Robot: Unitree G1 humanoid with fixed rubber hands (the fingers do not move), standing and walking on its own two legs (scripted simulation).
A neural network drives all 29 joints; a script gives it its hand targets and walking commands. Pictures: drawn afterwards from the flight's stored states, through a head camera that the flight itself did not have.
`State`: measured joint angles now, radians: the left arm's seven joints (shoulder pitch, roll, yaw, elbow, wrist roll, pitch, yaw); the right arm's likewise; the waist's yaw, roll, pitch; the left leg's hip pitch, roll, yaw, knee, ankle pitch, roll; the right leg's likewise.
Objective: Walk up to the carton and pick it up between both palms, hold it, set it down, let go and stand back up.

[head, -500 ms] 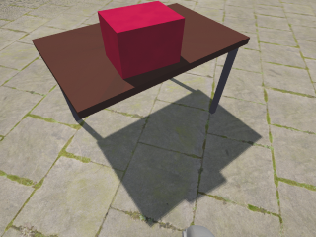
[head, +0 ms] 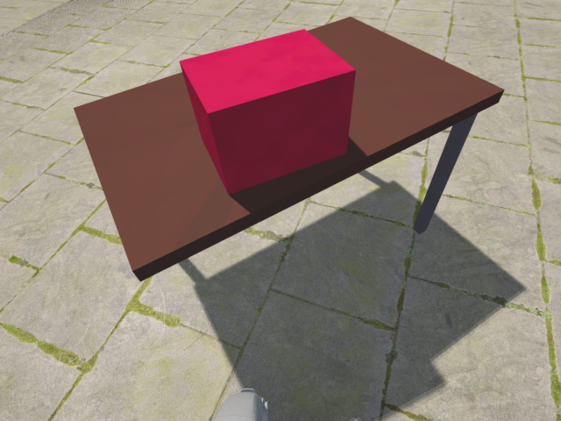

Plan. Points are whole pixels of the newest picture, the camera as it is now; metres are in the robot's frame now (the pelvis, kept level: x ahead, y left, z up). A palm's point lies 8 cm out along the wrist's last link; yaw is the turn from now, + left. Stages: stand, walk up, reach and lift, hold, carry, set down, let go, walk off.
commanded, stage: walk up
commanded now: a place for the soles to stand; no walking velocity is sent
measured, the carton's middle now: (267, 109) +0.76 +0.10 +0.02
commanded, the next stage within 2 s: none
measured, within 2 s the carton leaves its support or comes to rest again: neither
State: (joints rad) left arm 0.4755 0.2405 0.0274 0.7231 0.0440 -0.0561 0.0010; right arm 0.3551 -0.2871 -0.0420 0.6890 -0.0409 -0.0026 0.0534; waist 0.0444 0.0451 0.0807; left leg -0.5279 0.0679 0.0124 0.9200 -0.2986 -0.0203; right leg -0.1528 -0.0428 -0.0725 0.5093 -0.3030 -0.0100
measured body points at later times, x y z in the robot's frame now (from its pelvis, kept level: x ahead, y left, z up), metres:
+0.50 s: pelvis +0.19 +0.04 -0.01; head +0.21 +0.04 +0.44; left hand +0.30 +0.29 -0.11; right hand +0.20 -0.24 -0.13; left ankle +0.17 +0.15 -0.74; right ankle +0.29 -0.10 -0.71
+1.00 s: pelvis +0.27 +0.04 -0.02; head +0.29 +0.06 +0.43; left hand +0.33 +0.31 -0.15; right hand +0.40 -0.21 -0.12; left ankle +0.28 +0.17 -0.74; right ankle +0.32 -0.09 -0.74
